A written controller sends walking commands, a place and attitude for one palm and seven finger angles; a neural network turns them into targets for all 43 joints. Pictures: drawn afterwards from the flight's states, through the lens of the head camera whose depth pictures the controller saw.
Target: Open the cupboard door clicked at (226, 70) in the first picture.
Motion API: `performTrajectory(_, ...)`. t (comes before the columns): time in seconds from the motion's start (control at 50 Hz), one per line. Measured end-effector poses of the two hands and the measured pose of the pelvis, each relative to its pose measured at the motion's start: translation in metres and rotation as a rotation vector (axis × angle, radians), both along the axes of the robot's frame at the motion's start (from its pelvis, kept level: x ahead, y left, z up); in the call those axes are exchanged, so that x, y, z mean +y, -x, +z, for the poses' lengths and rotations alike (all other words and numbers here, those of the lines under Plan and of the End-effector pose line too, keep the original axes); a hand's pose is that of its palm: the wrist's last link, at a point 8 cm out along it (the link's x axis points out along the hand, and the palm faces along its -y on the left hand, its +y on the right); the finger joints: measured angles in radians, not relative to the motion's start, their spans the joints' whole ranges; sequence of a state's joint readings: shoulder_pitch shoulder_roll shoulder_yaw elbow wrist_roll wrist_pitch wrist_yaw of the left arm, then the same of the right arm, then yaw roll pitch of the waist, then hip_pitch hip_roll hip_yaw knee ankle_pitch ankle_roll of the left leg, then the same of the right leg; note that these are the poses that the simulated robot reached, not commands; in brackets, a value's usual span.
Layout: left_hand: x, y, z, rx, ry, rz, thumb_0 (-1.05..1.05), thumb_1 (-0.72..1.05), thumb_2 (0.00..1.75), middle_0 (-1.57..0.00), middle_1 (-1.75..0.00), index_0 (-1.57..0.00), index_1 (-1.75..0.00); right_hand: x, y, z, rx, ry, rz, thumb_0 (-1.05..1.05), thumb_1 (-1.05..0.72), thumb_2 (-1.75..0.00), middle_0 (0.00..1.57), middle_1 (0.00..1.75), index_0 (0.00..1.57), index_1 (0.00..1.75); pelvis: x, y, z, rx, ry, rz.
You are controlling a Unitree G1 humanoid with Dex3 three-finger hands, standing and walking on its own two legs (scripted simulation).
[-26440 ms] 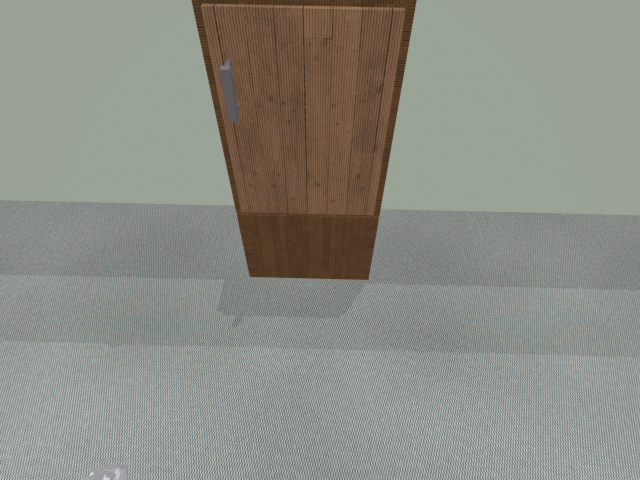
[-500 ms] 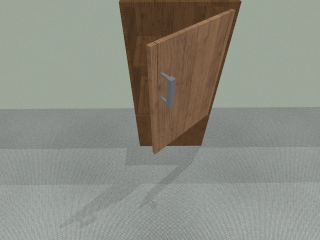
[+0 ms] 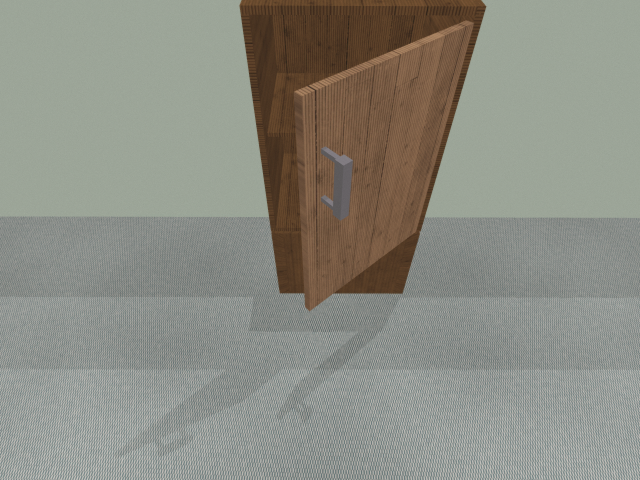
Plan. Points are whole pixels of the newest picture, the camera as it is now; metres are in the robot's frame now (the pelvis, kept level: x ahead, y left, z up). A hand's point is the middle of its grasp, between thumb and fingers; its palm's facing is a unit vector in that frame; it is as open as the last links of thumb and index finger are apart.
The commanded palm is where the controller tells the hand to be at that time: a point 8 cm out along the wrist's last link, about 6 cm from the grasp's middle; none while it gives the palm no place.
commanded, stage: walk to a spot facing it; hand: left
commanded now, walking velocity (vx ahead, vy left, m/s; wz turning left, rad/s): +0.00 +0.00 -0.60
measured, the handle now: (334, 183) +0.58 +0.01 +0.03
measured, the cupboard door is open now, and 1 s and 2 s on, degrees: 41 41 41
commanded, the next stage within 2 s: none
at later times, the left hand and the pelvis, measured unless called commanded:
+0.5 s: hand out of the picture +0.09 +0.18 -0.18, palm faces -0.12 -0.95 -0.29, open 7.4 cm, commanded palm none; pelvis -0.01 -0.02 -0.02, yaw -11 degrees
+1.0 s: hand (208, 475) +0.17 +0.18 -0.19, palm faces -0.38 -0.90 -0.22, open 7.4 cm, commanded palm none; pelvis +0.03 +0.01 -0.02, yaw -28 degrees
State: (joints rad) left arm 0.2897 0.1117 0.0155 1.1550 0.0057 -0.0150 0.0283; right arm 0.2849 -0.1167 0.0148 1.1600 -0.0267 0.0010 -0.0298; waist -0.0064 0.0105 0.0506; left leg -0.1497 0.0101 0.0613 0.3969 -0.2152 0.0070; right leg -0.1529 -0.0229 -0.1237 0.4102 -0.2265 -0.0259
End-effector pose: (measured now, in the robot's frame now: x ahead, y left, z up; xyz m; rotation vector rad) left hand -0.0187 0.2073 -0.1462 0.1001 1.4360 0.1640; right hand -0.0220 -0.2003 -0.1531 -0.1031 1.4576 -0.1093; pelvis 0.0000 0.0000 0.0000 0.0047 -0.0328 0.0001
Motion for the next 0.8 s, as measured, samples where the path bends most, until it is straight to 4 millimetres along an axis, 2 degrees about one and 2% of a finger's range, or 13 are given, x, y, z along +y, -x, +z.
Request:
performTrajectory(0.16, 0.004, -0.002, -0.003, 0.032, 0.002, -0.015, 0.0, 0.9, 0.9, -0.2, -0.3, -0.2, -0.3, -0.006, 0.002, -0.002, 0.009, 0.023, -0.041, 0.0, -0.91, -0.9, 0.2, 0.3, 0.2, 0.3, 0.001, 0.001, -0.003, 0.011, 0.002, -0.04)
performTrajectory(0.24, 0.013, -0.013, -0.006, 0.04, -0.007, -0.045, 0.0, 0.9, 0.9, -0.2, -0.3, -0.2, -0.3, -0.013, 0.002, -0.003, -0.01, 0.049, -0.086, 0.0, -0.91, -0.9, 0.2, 0.3, 0.2, 0.3, 0.002, 0.003, -0.007, 0.021, -0.001, -0.076)
performTrajectory(0.38, 0.028, -0.059, -0.005, -0.03, -0.057, -0.127, 0.0, 0.91, 0.9, -0.2, -0.3, -0.2, -0.3, -0.035, 0.0, -0.008, -0.064, 0.089, -0.138, 0.0, -0.91, -0.9, 0.2, 0.3, 0.2, 0.3, -0.003, 0.006, -0.014, 0.031, -0.023, -0.144)
performTrajectory(0.48, 0.021, -0.102, 0.004, -0.132, -0.111, -0.198, 0.0, 0.91, 0.9, -0.2, -0.3, -0.2, -0.3, -0.06, -0.005, -0.021, -0.101, 0.085, -0.164, 0.0, -0.91, -0.9, 0.2, 0.3, 0.2, 0.3, -0.018, 0.005, -0.022, 0.028, -0.026, -0.19)
performTrajectory(0.54, 0.014, -0.117, 0.011, -0.172, -0.128, -0.228, 0.0, 0.91, 0.9, -0.2, -0.3, -0.2, -0.3, -0.075, -0.014, -0.019, -0.113, 0.09, -0.187, 0.01, -0.91, -0.9, 0.2, 0.3, 0.2, 0.3, -0.024, 0.007, -0.019, 0.03, -0.024, -0.213)
performTrajectory(0.64, 0.002, -0.129, 0.02, -0.159, -0.123, -0.29, 0.0, 0.9, 0.9, -0.2, -0.3, -0.2, -0.3, -0.093, -0.039, 0.0, -0.204, 0.116, -0.229, 0.01, -0.91, -0.9, 0.2, 0.3, 0.2, 0.3, -0.028, 0.004, -0.007, 0.042, -0.038, -0.283)
performTrajectory(0.8, -0.005, -0.147, 0.017, -0.133, -0.077, -0.374, 0.0, 0.9, 0.9, -0.2, -0.3, -0.2, -0.3, -0.099, -0.07, 0.022, -0.316, 0.166, -0.289, 0.01, -0.91, -0.9, 0.2, 0.3, 0.2, 0.3, -0.019, -0.009, -0.002, 0.051, -0.036, -0.381)
